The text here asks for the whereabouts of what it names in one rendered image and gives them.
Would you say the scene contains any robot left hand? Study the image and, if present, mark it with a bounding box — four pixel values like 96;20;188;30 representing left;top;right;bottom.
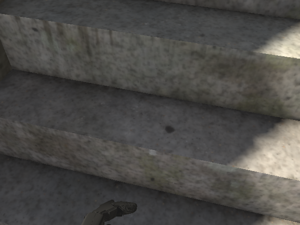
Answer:
82;200;137;225

